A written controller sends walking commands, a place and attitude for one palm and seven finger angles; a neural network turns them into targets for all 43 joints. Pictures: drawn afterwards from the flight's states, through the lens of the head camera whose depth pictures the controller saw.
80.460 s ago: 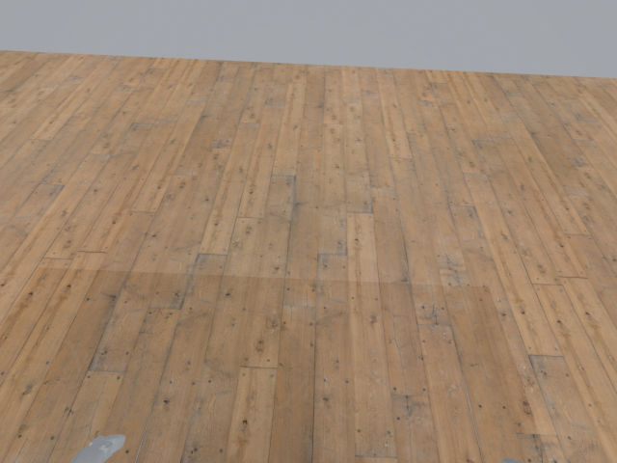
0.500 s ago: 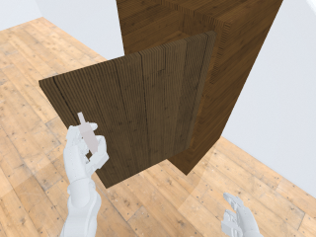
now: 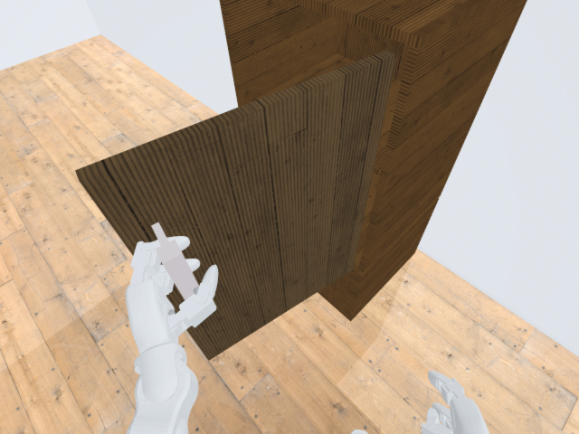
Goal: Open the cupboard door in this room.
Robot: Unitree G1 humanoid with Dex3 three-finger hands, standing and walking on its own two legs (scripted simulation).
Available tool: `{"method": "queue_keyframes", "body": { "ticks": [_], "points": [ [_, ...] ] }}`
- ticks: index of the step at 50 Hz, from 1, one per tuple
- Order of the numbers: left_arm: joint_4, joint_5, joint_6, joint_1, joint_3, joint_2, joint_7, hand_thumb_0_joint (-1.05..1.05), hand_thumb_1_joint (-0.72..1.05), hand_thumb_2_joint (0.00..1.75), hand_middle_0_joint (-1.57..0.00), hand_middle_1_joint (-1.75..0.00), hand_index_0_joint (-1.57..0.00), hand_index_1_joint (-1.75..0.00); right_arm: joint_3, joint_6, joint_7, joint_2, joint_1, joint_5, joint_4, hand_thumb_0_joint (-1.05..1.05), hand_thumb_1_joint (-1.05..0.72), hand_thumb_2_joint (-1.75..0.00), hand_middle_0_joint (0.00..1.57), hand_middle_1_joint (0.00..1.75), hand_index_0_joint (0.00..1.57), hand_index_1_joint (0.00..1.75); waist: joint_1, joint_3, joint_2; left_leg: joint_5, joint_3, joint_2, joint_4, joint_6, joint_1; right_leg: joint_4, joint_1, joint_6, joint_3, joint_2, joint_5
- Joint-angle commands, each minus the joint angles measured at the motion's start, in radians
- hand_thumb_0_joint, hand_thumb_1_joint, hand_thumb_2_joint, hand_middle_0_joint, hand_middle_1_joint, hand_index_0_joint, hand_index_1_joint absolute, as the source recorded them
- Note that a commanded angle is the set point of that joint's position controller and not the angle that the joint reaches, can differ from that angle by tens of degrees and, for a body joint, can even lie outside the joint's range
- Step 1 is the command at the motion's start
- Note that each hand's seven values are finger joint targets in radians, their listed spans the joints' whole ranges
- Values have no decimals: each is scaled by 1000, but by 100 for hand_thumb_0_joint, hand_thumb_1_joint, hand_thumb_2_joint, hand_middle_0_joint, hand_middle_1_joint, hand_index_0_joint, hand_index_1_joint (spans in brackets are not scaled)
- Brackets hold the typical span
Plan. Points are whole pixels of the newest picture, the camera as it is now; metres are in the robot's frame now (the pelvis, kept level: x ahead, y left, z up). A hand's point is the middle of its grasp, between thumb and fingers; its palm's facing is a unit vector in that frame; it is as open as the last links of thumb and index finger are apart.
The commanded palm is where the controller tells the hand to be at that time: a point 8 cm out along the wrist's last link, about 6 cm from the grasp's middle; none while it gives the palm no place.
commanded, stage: open thumb and fingers to let go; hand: left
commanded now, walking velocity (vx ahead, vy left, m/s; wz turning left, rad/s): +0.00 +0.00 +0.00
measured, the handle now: (178, 267) +0.32 +0.18 +0.06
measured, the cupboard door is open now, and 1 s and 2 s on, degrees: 79 79 79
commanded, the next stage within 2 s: slide the hand sideways off the handle in 0.54 s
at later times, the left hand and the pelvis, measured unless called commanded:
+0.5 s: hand (194, 296) +0.27 +0.14 +0.07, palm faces +0.38 -0.93 +0.03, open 15.1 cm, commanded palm +0.23 +0.18 +0.06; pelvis -0.02 +0.03 +0.00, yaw +0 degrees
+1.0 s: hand (183, 325) +0.24 +0.14 +0.07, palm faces -0.06 -1.00 +0.02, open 16.5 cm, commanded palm +0.21 +0.20 +0.06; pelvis -0.02 +0.04 +0.00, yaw +0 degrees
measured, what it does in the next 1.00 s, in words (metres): stands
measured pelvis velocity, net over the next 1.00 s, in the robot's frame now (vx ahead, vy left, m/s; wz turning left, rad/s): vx -0.02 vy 0.04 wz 0.00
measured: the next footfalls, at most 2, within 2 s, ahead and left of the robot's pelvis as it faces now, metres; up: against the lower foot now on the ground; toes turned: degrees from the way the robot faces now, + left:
none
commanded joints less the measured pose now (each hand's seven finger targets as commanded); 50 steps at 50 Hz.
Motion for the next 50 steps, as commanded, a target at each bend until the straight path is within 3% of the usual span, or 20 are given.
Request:
{"method": "queue_keyframes", "body": {
  "ticks": [1, 4, 6, 10, 16, 20, 21, 26, 32, 33, 34, 35, 38, 40, 42, 44, 46, 47, 48, 50],
  "points": [
    [-192, 10, -64, -121, -1, 23, -17, 0, -15, 45, -32, -124, -32, -124, -25, -60, -7, -87, -67, 1, -155, 0, -90, -90, 20, 30, 20, 30, -7, -197, -135, 193, 30, -67, -84, 58, -33, -195, 262, 49, 121, -20, 266],
    [-180, 25, -63, -185, 0, 35, -15, 0, -36, 36, -31, -122, -31, -122, -23, -62, -7, -90, -75, 0, -154, 0, -90, -90, 20, 30, 20, 30, -11, -167, -125, 165, 26, -67, -90, 61, -32, -205, 224, 45, 119, -20, 182],
    [-186, 32, -67, -186, -5, 28, -10, 0, -50, 30, -30, -120, -30, -120, -24, -65, -5, -89, -75, -2, -157, 0, -90, -90, 20, 30, 20, 30, -4, -190, -112, 168, 26, -67, -92, 62, -22, -195, 225, 41, 110, -16, 184],
    [-199, 32, -72, -185, 7, 31, 1, 0, -50, 30, -28, -110, -28, -110, -24, -65, -2, -87, -78, -2, -163, 0, -90, -90, 20, 30, 20, 30, 4, -217, -95, 176, 29, -68, -95, 60, -21, -179, 236, 36, 95, -11, 196],
    [-208, 60, -74, -211, -57, -11, 20, 0, -50, 30, -23, -80, -23, -80, -20, -70, 7, -89, -79, -4, -168, 0, -90, -90, 20, 30, 20, 30, -7, -195, -54, 164, 19, -62, -102, 58, -10, -152, 185, 26, 60, -1, 168],
    [-200, 70, -52, -244, -91, -36, 30, 0, -50, 30, -20, -60, -20, -60, -18, -72, 8, -94, -79, -6, -172, 0, -90, -90, 20, 30, 20, 30, -15, -188, -64, 142, 9, -58, -108, 58, -7, -148, 156, 25, 45, 4, 129],
    [-202, 73, -48, -246, -74, -17, 36, 0, -50, 30, -19, -55, -19, -55, -19, -70, 6, -95, -79, -4, -172, 0, -90, -90, 20, 30, 20, 30, -9, -193, -63, 143, 7, -57, -111, 56, -8, -148, 161, 21, 46, 5, 125],
    [-186, 82, -24, -247, -79, -35, 63, 0, -50, 30, -15, -30, -15, -30, -14, -64, 3, -89, -85, -7, -177, 0, -90, -90, 20, 30, 20, 30, -1, -197, -92, 136, 5, -60, -116, 56, -16, -148, 169, 22, 42, 7, 113],
    [-175, 87, -2, -274, -80, -45, 92, 0, -50, 30, -15, -30, -15, -30, -11, -58, 4, -86, -90, -7, -173, 0, -90, -90, 20, 30, 20, 30, -2, -201, -89, 138, 2, -57, -120, 53, -9, -152, 168, 19, 37, 10, 103],
    [-164, 192, -35, -262, -255, 46, -103, 0, -50, 30, -15, -30, -15, -30, -9, -65, 8, -124, -32, -6, -141, 0, -90, -90, 20, 30, 20, 30, -75, -178, -110, 154, 10, -53, -96, 67, 11, -132, 125, 20, 62, 4, 176],
    [-203, 160, -70, -297, -160, 125, -204, 0, -50, 30, -15, -30, -15, -30, -17, -69, 3, -121, -26, 5, -160, 0, -90, -90, 20, 30, 20, 30, -50, -204, -86, 170, 8, -52, -89, 72, -3, -121, 141, 15, 62, 1, 212],
    [-218, 145, -92, -312, -153, 152, -266, 0, -50, 30, -15, -30, -15, -30, -17, -69, -4, -123, -27, 4, -162, 0, -90, -90, 20, 30, 20, 30, -40, -244, -78, 182, 8, -55, -89, 74, 8, -111, 171, 14, 70, -1, 235],
    [-242, 61, -107, -252, -180, 134, -440, 0, -50, 30, -15, -30, -15, -30, -11, -102, -9, -122, -34, 32, -188, 0, -90, -90, 20, 30, 20, 30, -42, -225, -23, 187, 7, -57, -92, 72, 19, -113, 175, 13, 68, 3, 243],
    [-260, -50, -80, -250, -187, 106, -548, 0, -50, 30, -15, -30, -15, -30, -1, -125, -16, -123, -43, 57, -204, 0, -90, -90, 20, 30, 20, 30, -49, -209, -22, 161, -3, -62, -103, 72, 27, -135, 182, 16, 57, 8, 215],
    [-256, -129, -46, -195, -117, 118, -573, 0, -50, 30, -15, -30, -15, -30, 3, -145, -24, -127, -62, 75, -220, 0, -90, -90, 20, 30, 20, 30, -30, -179, -41, 126, -8, -64, -116, 65, 14, -149, 181, 17, 43, 15, 152],
    [-264, -155, -27, -154, -86, 112, -551, 0, -50, 30, -15, -30, -15, -30, 1, -162, -24, -129, -58, 79, -227, 0, -90, -90, 20, 30, 20, 30, -24, -151, -74, 104, -17, -65, -122, 60, 3, -149, 154, 24, 30, 15, 112],
    [-270, -141, -17, -96, -68, 111, -512, 0, -50, 30, -15, -30, -15, -30, -2, -170, -16, -130, -50, 76, -238, 0, -90, -90, 20, 30, 20, 30, -12, -137, -85, 107, -19, -62, -128, 56, -3, -133, 138, 25, 17, 17, 100],
    [-266, -124, -16, -79, -43, 140, -487, 0, -50, 30, -15, -30, -15, -30, -4, -172, -12, -134, -45, 75, -235, 0, -90, -90, 20, 30, 20, 30, -9, -129, -94, 94, -23, -61, -128, 54, -17, -127, 127, 24, 15, 19, 74],
    [-285, -105, -18, -89, -60, 127, -471, 0, -50, 30, -15, -30, -15, -30, -5, -173, -5, -130, -50, 71, -242, 0, -90, -90, 20, 30, 20, 30, -11, -124, -73, 94, -19, -63, -125, 55, -15, -122, 114, 24, 19, 15, 74],
    [-308, -70, -21, -62, -32, 164, -441, 0, -50, 30, -15, -30, -15, -30, -10, -170, 2, -132, -34, 64, -249, 0, -90, -90, 20, 30, 20, 30, -7, -142, -70, 106, -11, -61, -112, 56, -20, -107, 110, 23, 24, 14, 85]
  ]
}}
